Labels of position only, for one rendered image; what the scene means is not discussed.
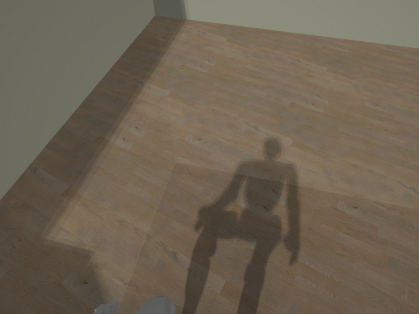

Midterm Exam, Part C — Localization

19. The left robot thigh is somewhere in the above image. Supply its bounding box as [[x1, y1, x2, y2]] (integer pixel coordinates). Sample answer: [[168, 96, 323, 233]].
[[136, 297, 175, 314]]

